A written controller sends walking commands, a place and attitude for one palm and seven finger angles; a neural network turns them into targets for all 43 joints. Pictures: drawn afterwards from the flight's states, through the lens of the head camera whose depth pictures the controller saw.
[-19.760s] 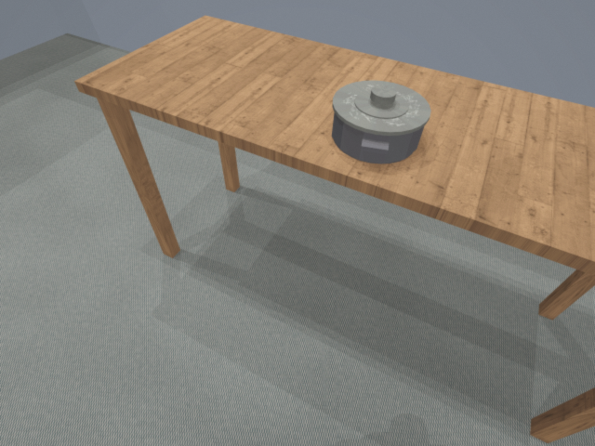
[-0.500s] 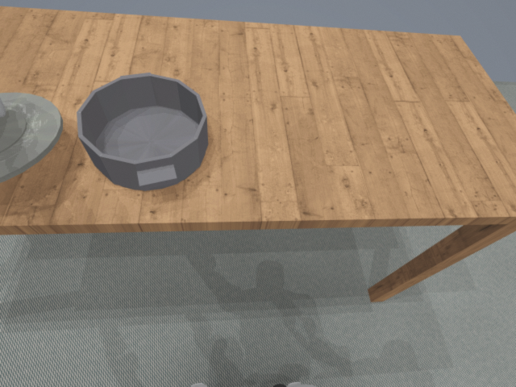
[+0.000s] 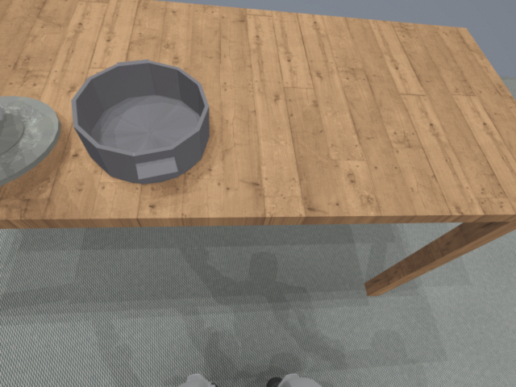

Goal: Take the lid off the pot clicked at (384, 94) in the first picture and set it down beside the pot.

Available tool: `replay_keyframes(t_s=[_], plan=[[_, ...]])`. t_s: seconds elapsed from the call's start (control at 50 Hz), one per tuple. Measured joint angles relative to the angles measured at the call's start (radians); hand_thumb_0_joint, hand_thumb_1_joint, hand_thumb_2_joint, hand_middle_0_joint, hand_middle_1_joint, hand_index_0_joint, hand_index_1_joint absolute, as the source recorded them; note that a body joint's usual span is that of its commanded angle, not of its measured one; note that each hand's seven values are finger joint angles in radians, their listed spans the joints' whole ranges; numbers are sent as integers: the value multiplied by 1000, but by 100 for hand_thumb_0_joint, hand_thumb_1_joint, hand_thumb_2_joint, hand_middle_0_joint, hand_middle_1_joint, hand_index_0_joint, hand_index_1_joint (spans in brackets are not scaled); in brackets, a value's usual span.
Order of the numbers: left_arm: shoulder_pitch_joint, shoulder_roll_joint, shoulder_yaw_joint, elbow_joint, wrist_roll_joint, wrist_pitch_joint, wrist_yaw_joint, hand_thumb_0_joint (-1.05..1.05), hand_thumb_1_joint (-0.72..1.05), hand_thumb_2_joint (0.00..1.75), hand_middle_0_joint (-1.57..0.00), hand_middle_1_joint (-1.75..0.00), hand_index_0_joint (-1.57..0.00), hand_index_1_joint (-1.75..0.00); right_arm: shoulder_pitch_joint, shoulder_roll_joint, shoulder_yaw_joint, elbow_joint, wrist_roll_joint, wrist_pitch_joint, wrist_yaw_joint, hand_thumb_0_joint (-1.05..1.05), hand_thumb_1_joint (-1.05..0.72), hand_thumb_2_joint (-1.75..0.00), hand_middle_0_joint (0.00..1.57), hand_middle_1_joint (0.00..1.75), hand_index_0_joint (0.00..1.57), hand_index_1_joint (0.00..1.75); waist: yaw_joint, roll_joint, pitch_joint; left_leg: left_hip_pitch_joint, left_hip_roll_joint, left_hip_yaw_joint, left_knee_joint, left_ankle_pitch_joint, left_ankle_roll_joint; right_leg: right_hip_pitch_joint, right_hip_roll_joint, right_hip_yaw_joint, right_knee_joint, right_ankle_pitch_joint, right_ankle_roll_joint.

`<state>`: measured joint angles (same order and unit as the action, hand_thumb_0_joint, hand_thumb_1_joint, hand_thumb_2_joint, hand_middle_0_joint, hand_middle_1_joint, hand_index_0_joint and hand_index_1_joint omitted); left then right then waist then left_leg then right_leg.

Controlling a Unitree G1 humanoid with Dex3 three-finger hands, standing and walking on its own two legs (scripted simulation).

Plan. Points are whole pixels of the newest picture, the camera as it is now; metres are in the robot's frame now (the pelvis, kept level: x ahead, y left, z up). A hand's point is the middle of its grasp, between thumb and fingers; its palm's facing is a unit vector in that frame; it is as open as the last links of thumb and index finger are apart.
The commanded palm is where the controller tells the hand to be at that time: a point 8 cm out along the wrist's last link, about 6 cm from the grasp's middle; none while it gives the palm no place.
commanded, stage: lower the lid onto the table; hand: left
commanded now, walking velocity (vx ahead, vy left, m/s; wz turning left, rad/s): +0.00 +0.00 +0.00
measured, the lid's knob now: out of the picture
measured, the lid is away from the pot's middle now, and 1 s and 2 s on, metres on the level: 0.23 0.23 0.23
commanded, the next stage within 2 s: open the fingers wide in 0.36 s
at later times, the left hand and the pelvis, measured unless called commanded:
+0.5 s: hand out of the picture +0.47 +0.36 +0.09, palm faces -0.48 -0.20 -0.85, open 8.1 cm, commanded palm +0.49 +0.35 +0.15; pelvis -0.01 +0.00 -0.01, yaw -1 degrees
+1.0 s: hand out of the picture +0.44 +0.36 +0.09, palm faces -0.42 -0.15 -0.89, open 8.2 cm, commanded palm +0.48 +0.35 +0.15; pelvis -0.01 +0.00 -0.01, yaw +1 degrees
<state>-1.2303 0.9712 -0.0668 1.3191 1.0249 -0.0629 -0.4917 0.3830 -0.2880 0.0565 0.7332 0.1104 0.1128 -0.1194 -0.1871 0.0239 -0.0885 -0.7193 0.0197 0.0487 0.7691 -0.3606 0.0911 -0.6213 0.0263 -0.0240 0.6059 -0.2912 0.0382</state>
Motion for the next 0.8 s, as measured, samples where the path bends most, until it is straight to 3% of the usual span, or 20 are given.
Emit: replay_keyframes(t_s=[0.46,0.54,0.64,0.8], plan=[[-13,8,-24,19,-5,-22,21,-1,19,67,-66,-104,-61,-102,6,-5,14,-5,12,6,-13,1,-90,-90,21,30,20,30,-6,11,-7,-73,3,4,61,-18,6,-80,1,5,72,-22,3],[121,-3,96,-113,0,-55,43,-2,20,69,-66,-104,-60,-101,20,2,-14,-43,-7,46,13,1,-90,-90,21,30,20,30,10,15,-12,-65,0,10,58,-19,4,-78,-2,10,79,-27,-2],[163,-22,118,-168,0,-87,66,-3,23,70,-63,-103,-56,-99,-4,16,-15,-54,-7,91,27,1,-90,-90,21,30,20,30,25,5,-8,-53,-2,1,58,-18,3,-62,-3,2,79,-30,-3],[177,-36,100,-177,0,-101,77,-2,27,69,-59,-102,-52,-99,-57,17,-14,-74,-5,103,30,1,-90,-90,21,30,20,30,38,0,-4,-40,-3,-11,55,-10,-1,-44,-3,-10,72,-24,-7]])
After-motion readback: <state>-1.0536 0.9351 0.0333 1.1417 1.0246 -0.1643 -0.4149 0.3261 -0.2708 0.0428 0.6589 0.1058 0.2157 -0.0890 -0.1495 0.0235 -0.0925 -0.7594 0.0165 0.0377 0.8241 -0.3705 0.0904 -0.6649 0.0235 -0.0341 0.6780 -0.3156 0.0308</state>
